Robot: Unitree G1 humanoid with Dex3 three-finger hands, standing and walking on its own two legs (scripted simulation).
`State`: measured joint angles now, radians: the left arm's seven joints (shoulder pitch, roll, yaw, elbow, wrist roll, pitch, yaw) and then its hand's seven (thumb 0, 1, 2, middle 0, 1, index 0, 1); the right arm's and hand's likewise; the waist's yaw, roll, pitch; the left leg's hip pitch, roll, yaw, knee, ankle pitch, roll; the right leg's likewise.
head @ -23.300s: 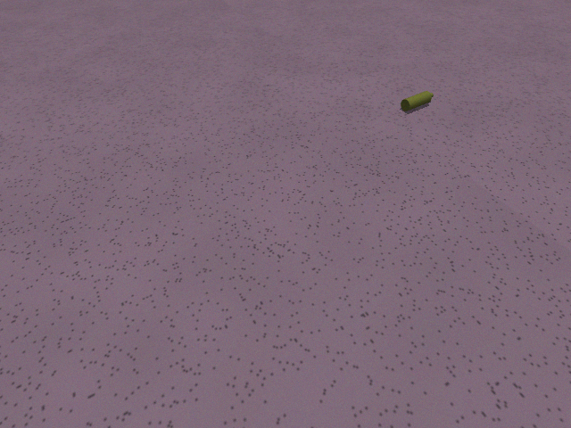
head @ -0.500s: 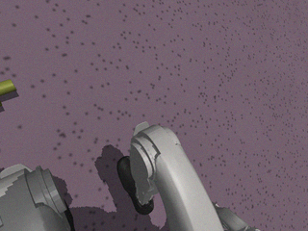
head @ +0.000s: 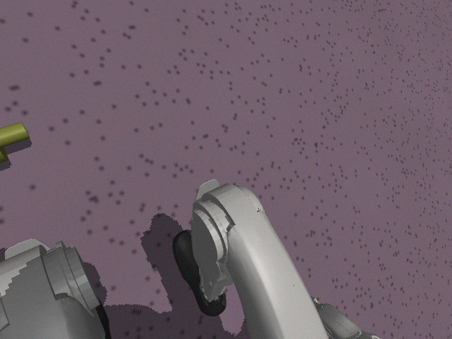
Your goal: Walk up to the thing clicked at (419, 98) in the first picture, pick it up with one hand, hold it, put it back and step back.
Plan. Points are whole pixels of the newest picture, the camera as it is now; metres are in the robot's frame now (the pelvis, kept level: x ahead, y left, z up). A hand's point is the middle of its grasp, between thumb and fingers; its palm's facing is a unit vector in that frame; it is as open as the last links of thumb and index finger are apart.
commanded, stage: close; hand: left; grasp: from above
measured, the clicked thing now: out of the picture +0.46 +0.31 -0.27
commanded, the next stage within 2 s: settle in 0.10 s
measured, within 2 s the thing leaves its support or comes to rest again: leaves its support in 0.50 s
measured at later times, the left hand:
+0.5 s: hand out of the picture +0.44 +0.33 -0.25, palm faces -0.42 -0.18 -0.89, open 10.7 cm
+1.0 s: hand out of the picture +0.43 +0.34 -0.16, palm faces -0.44 -0.14 -0.89, open 10.6 cm
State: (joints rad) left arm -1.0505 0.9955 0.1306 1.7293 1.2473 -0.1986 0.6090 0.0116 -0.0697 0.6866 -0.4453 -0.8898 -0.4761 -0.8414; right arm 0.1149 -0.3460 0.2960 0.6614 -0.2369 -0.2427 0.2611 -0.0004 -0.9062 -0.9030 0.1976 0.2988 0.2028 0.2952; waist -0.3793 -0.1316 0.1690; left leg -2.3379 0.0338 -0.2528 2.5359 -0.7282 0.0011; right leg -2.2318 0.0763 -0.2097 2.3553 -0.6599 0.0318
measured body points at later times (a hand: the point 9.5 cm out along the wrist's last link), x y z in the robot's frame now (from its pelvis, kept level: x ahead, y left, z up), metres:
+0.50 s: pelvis +0.00 +0.00 +0.00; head +0.28 +0.13 +0.33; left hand +0.46 +0.34 -0.20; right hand +0.05 -0.25 -0.05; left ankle +0.06 +0.13 -0.28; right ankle +0.11 -0.11 -0.28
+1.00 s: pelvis +0.00 +0.00 +0.02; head +0.24 +0.09 +0.39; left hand +0.45 +0.35 -0.11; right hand +0.10 -0.26 -0.08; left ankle +0.06 +0.13 -0.28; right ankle +0.11 -0.11 -0.28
